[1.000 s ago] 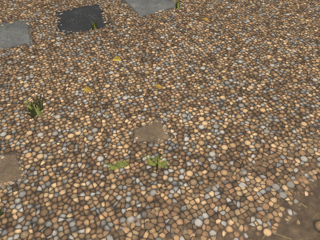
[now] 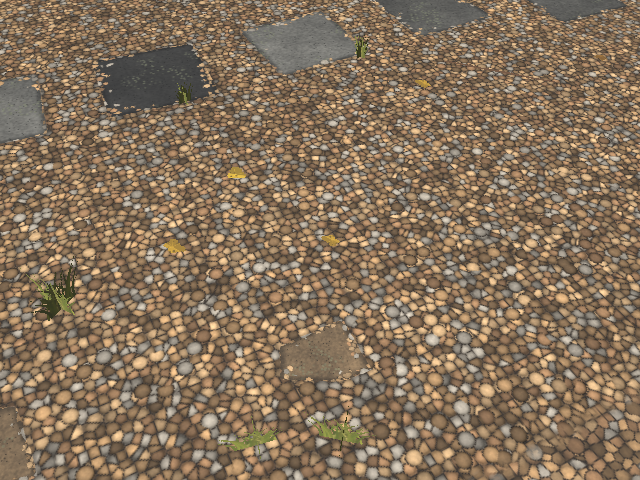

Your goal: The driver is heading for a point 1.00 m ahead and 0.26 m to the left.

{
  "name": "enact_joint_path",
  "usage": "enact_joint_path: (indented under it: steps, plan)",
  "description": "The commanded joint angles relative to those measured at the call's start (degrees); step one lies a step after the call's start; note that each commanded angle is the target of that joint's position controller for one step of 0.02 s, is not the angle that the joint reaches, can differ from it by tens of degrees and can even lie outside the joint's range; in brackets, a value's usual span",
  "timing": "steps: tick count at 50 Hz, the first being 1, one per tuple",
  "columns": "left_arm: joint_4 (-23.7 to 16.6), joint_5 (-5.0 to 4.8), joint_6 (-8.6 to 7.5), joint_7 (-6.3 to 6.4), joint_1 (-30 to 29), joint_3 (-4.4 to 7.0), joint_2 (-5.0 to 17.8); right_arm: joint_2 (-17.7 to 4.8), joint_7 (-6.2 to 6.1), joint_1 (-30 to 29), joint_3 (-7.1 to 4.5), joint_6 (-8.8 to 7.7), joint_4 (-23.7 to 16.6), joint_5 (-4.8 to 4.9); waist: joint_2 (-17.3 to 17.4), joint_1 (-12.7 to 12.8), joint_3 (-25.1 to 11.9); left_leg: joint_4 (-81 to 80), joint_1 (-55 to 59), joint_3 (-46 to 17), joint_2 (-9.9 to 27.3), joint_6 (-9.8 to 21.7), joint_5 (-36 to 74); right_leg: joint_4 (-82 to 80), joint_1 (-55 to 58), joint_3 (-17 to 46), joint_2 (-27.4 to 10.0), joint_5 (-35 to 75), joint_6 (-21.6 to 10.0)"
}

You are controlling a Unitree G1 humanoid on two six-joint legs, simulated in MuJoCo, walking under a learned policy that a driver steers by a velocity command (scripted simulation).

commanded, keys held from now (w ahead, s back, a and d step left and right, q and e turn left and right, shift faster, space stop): w+shift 0.26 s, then shift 0.02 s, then q+shift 0.34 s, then w+q+shift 0.38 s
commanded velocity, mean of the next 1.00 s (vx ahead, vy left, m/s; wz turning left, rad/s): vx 0.66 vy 0.00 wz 0.49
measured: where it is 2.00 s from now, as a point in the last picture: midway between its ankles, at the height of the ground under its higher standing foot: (211, 253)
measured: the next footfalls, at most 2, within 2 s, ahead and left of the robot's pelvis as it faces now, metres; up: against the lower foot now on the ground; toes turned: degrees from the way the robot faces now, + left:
right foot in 0.20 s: +0.38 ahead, -0.11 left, +0.00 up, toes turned -4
left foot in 0.62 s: +0.71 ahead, +0.05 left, +0.00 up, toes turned +10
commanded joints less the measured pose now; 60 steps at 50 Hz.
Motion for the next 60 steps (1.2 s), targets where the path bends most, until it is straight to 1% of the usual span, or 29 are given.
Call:
enact_joint_path:
  steps: [1,6,9,10,11,12,13,15,18,19,25,29,31,32,33,34,35,36,37,39,40,44,50,54,55,56,57,58,60]
  plan:
    - [-6.4,-0.63,-0.4,-0.26,-10.3,-0.08,2.7,-8.5,-0.42,-1.9,-1.37,-1.65,-3.3,0.43,4.8,1.1,12.5,-14.5,-7.6,-8.8,14.2,7.2,3.8,-10.8,-2.6,-1.7,0.1,5.7,0.1]
    - [-8.2,-0.64,-0.62,0.1,-14.4,-0.68,2.5,-9.9,-0.96,0.7,-1.25,-1.58,-1.8,0.3,5.3,1.3,11.1,-11.5,4.3,-2.1,15.6,6.6,36.9,-22.6,6.2,-6.3,4.4,3.1,-4.7]
    - [-4.1,-0.8,-1.04,1.87,1.2,0.91,6.4,-14.4,-2.16,1.0,-2.41,0.0,-1.0,-1.52,10.6,9.3,-0.8,14.2,8.4,-0.3,17.8,4.7,73.2,-21.8,25.2,-7.5,11.2,-8.7,-7.6]
    - [0.4,-0.67,-1.34,2.75,15.1,2.01,8.6,-14.9,-2.41,-1.6,-2.67,0.72,-1.7,-1.66,9.4,15.9,-6.8,31.1,1.4,1.1,16.0,3.9,67.3,-24.9,40.6,-5.9,10.4,-9.1,-8.9]
    - [2.3,1.09,-1.54,3.8,23.1,3.62,14.0,-9.2,-1.51,0.7,-1.38,0.56,-3.8,-0.58,1.5,15.6,-14.5,52.6,-16.9,1.2,11.1,3.6,43.7,-25.5,59.2,9.8,-2.2,-30.0,-11.5]
    - [3.0,0.8,-1.62,3.19,23.0,4.53,16.4,-3.9,-0.11,2.9,-0.42,-0.86,-5.5,1.42,-13.9,10.6,-21.3,70.9,-35.3,-4.9,-0.4,2.2,-6.9,-38.3,68.3,45.6,-15.2,-49.5,-16.2]
    - [3.0,0.12,-1.71,2.42,17.6,4.2,13.7,-8.8,-0.37,-3.3,-1.47,-1.4,-7.0,1.05,-6.8,10.3,-14.1,74.7,-43.5,-10.1,2.3,4.4,-5.0,-43.3,64.0,47.7,-13.3,-46.0,-15.2]
    - [3.7,0.31,-3.1,2.52,11.1,2.37,6.3,-7.3,-0.55,-9.3,-0.87,-1.54,-8.3,1.04,5.1,6.3,0.3,68.9,-41.2,-8.5,7.7,3.8,1.3,-42.4,44.6,26.9,-11.5,-12.6,-13.3]
    - [6.0,-0.38,-5.06,2.47,9.9,0.23,1.4,-4.3,-0.12,-4.6,-0.47,2.16,-6.9,-0.59,2.2,0.1,4.4,61.4,-30.7,-8.1,9.3,1.1,-1.6,-43.4,30.2,9.6,-8.9,21.7,-9.4]
    - [4.8,-2.53,-6.22,1.98,5.0,-0.15,-0.5,-5.9,-0.97,-6.4,-1.75,1.88,-7.5,5.26,-2.5,0.5,3.8,60.1,-33.3,-10.8,10.3,0.7,-1.0,-43.7,33.3,5.2,-6.9,25.6,-8.0]
    - [4.5,-2.42,-5.45,6.73,5.6,0.83,7.1,-3.7,1.55,-21.2,-0.57,0.46,-14.9,1.51,0.7,3.4,5.1,27.0,-27.4,3.2,4.6,-2.7,28.1,-42.2,27.5,-11.3,0.8,30.8,-2.9]
    - [2.0,-3.65,-2.92,8.55,3.3,2.07,11.5,-10.0,3.04,-11.7,-3.42,1.83,-15.6,1.26,-3.7,-2.0,-2.6,24.3,-16.7,5.0,-1.0,-0.3,22.4,-25.9,34.9,-11.0,-2.4,44.8,0.1]
    - [-0.4,-3.81,-1.48,7.67,-1.5,2.03,10.4,-15.1,1.82,2.2,-5.96,2.72,-13.0,1.39,1.0,-9.5,-6.3,17.9,-3.6,-0.4,0.1,4.1,24.3,-1.5,30.4,-9.8,-0.5,31.3,1.9]
    - [-1.1,-1.48,-1.49,5.54,0.4,-0.01,2.2,-15.2,0.78,-0.8,-5.42,3.23,-13.0,1.79,16.4,-4.0,-3.2,20.3,0.9,-10.8,6.4,6.6,41.3,17.5,18.6,-8.8,7.8,-24.9,3.1]
    - [-2.8,-1.53,-2.21,3.85,12.7,-0.76,0.2,-17.9,0.82,-6.1,-5.19,2.47,-18.0,-0.51,23.0,4.3,-12.7,18.0,12.2,-43.1,17.2,22.3,28.8,36.4,2.7,3.3,14.8,-38.3,4.7]
    - [-4.3,-2.87,-3.98,2.56,11.6,-0.02,6.4,-17.9,1.08,-7.8,-5.94,2.24,-20.7,0.14,14.6,0.9,-19.0,3.9,16.1,-56.5,20.4,24.7,-12.7,35.9,-3.6,11.7,11.8,-31.3,1.6]
    - [-6.5,-4.11,-4.99,2.22,3.4,0.68,9.6,-14.7,0.75,-9.5,-5.37,2.03,-21.6,1.61,6.4,0.2,-8.7,-1.2,8.2,-54.8,19.3,20.4,-32.7,28.4,-7.8,11.0,9.2,-24.8,-0.6]
    - [-6.8,-3.11,-5.0,2.87,-0.2,0.98,9.9,-13.4,0.53,-13.2,-4.76,1.87,-22.2,2.11,-1.6,2.7,-3.5,-2.3,-1.2,-51.8,17.5,16.1,-31.1,21.9,-4.7,10.2,7.0,-20.5,-0.9]
    - [-6.7,-2.11,-4.52,3.44,-0.7,0.99,9.3,-12.6,0.25,-14.6,-4.42,1.45,-23.0,1.79,-2.8,4.1,-2.1,-2.7,-7.6,-48.6,14.6,14.9,-27.0,16.3,-0.2,11.3,5.8,-18.0,-0.6]
    - [-6.6,-1.35,-3.96,3.88,-1.0,1.5,9.1,-12.6,-0.65,-14.9,-4.6,1.37,-23.6,1.67,0.1,4.6,0.2,-3.0,-14.5,-40.1,8.7,13.5,-19.2,6.8,6.4,10.9,4.7,-14.9,0.9]
    - [-5.9,3.64,-0.85,3.46,-0.2,-0.55,5.4,-15.5,-1.05,-11.0,-5.31,2.81,-19.6,0.06,-0.2,4.0,1.6,-0.6,-18.9,-30.3,6.5,11.4,-6.1,4.9,10.0,5.6,2.5,-14.0,2.9]
    - [-10.2,0.95,1.75,2.88,-5.8,-1.26,4.4,-14.2,-0.08,-8.3,-5.01,4.3,-21.0,-0.01,6.5,0.8,2.7,-0.7,-22.1,-31.9,3.7,12.3,-10.7,-4.5,9.1,4.2,2.8,-10.2,6.8]
    - [-13.1,-0.73,-0.43,3.22,-13.1,-0.84,6.6,-16.2,0.71,-7.0,-6.1,3.99,-21.8,0.04,8.2,-3.4,2.2,3.0,-13.1,-37.4,4.7,10.6,-10.8,-21.0,10.0,6.7,5.9,-6.3,6.7]
    - [-11.2,-2.5,-1.66,3.96,-2.6,0.38,9.0,-15.8,0.78,-14.6,-5.88,3.53,-23.7,-0.29,7.3,4.2,1.0,10.1,-25.5,-37.8,3.6,6.7,-12.3,-29.9,35.0,6.9,6.7,-7.2,4.4]
    - [-9.5,-1.99,-2.21,4.63,4.5,1.45,11.8,-13.7,0.62,-15.3,-5.16,2.9,-24.0,-0.14,3.9,8.0,-0.7,18.3,-32.7,-34.2,0.9,4.7,-13.5,-30.7,46.3,8.3,3.7,-10.3,3.4]
    - [-8.7,-0.07,-2.84,5.46,13.1,2.84,16.5,-8.5,0.38,-13.8,-3.54,1.8,-24.3,0.75,-7.6,11.2,-6.7,38.0,-38.0,-23.1,-5.3,2.7,-17.8,-35.1,56.9,20.5,-8.6,-26.8,1.8]
    - [-9.5,1.28,-2.34,5.69,13.5,3.44,20.7,-6.6,0.16,-12.8,-2.28,1.59,-26.9,2.51,-15.0,9.0,-9.7,50.1,-50.0,-15.7,-8.0,1.5,-19.0,-45.2,60.7,47.0,-19.5,-48.2,-1.5]
    - [-9.7,1.26,-1.95,5.29,8.4,3.64,17.9,-10.0,-0.4,-13.2,-2.3,2.68,-26.1,1.36,-9.2,6.5,-4.8,57.7,-54.0,-12.3,-1.0,1.2,-10.0,-45.7,54.3,49.6,-20.4,-50.3,-2.9]
    - [-9.2,-0.03,-1.65,4.66,8.5,1.64,10.8,-12.6,1.14,-16.8,-3.11,3.68,-24.9,-1.38,-0.7,6.5,1.4,58.0,-51.3,-10.7,2.9,0.2,-2.1,-43.8,45.8,27.9,-12.3,-33.8,0.5]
